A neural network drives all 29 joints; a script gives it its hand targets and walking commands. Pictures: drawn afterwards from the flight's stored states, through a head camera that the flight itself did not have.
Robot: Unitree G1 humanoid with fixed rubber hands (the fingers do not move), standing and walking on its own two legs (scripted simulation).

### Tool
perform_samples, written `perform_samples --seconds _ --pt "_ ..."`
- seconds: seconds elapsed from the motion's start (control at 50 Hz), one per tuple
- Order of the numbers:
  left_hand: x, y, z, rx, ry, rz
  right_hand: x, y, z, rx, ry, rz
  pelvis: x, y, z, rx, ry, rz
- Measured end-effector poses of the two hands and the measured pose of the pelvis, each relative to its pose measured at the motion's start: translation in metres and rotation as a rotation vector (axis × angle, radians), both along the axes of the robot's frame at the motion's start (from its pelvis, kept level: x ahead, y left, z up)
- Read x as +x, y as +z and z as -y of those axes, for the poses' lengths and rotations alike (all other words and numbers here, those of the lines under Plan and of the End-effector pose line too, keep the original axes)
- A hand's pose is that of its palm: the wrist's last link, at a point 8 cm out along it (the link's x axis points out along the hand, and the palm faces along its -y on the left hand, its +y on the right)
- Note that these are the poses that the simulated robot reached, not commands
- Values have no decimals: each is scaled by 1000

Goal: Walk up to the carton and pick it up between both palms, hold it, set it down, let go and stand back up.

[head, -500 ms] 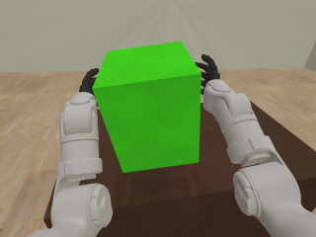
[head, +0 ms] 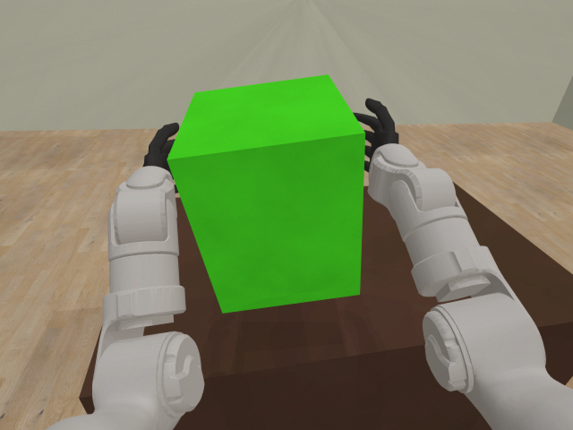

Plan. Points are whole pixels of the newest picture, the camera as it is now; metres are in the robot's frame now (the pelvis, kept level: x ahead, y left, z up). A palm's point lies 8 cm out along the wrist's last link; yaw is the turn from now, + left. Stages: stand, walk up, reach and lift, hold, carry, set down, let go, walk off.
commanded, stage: hold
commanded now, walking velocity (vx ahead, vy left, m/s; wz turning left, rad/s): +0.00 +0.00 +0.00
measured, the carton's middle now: (276, 192) +0.39 +0.01 +0.23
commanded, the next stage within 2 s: none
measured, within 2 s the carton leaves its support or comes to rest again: neither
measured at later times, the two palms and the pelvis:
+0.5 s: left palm (159, 179) +0.36 +0.16 +0.27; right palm (382, 156) +0.36 -0.13 +0.30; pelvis +0.00 +0.00 +0.00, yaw +0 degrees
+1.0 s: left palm (159, 179) +0.36 +0.16 +0.27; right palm (381, 156) +0.36 -0.13 +0.30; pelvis +0.00 +0.00 +0.00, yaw +0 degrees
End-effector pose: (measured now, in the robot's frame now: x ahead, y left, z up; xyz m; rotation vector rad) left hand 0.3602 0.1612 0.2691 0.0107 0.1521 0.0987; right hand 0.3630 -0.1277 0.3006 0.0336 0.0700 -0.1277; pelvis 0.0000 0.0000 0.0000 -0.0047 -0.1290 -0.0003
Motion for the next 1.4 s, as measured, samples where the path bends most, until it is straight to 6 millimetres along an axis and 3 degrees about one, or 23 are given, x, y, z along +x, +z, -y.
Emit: perform_samples --seconds 1.4 --pt "0 1 -1 0 3 3 0 -1 -1 -2 1 -3 1 0 0 0 -1 1"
